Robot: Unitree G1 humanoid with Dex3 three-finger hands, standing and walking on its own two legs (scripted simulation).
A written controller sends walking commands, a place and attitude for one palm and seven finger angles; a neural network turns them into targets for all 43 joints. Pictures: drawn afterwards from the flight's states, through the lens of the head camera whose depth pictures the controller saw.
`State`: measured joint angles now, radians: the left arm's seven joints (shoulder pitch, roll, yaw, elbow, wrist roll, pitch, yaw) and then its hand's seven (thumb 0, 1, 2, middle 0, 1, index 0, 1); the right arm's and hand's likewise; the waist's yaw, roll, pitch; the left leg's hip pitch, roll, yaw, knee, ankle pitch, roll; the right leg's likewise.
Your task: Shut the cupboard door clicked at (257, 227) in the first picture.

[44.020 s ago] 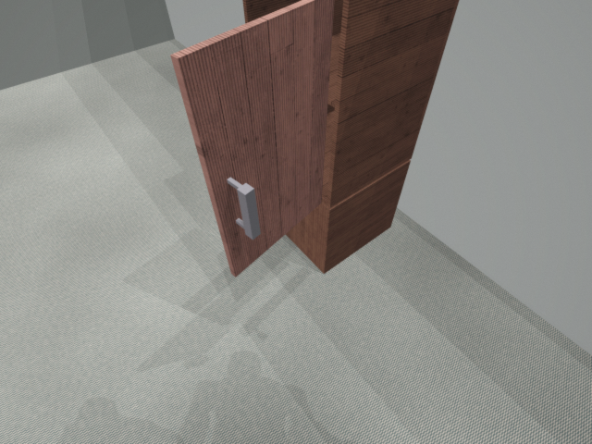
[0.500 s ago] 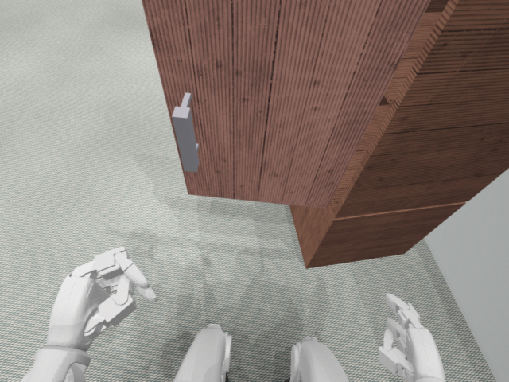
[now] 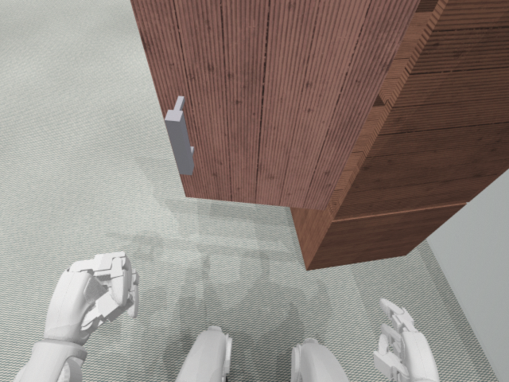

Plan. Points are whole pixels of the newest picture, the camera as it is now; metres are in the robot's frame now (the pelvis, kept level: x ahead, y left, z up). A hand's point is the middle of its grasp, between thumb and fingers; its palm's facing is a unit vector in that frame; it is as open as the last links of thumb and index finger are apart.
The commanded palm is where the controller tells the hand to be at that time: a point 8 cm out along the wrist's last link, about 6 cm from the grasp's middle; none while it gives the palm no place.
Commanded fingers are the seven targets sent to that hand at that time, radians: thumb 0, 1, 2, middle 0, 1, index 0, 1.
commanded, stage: raise the hand and make a fist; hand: left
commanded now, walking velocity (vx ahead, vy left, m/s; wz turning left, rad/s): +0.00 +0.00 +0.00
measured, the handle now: (183, 137) +0.52 +0.18 +0.04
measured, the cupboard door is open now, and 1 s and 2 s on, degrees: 75 75 75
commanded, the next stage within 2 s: bring the fist close to the handle in 0.34 s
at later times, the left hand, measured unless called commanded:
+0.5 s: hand (137, 297) +0.22 +0.18 +0.05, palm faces -0.03 -1.00 -0.05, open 3.1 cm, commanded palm +0.22 +0.23 +0.05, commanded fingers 0.00 0.90 0.90 -1.30 -1.50 -1.30 -1.50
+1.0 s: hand (172, 228) +0.32 +0.15 +0.05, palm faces -0.04 -1.00 -0.04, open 3.1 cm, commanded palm +0.32 +0.20 +0.04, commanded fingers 0.00 0.90 0.90 -1.30 -1.50 -1.30 -1.50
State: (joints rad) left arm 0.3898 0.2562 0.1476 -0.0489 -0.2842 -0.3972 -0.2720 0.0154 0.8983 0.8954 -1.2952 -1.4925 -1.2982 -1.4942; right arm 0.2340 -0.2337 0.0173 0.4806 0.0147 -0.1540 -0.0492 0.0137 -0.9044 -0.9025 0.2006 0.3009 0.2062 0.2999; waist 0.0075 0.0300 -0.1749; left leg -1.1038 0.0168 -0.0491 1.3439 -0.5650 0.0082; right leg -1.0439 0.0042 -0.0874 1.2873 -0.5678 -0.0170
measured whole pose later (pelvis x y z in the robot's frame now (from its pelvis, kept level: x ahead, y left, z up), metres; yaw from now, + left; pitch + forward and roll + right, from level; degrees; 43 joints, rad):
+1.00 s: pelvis +0.00 -0.01 +0.01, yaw +0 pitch +20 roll -2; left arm -0.04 0.23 0.11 0.28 -0.20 -0.39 -0.16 0.02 0.90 0.90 -1.30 -1.50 -1.30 -1.50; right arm 0.25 -0.24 0.02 0.55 0.01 -0.10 -0.03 0.01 -0.91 -0.90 0.20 0.30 0.20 0.30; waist -0.03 0.03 -0.17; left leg -1.09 0.01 -0.03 1.29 -0.54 0.00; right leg -1.05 0.00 -0.06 1.26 -0.55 -0.02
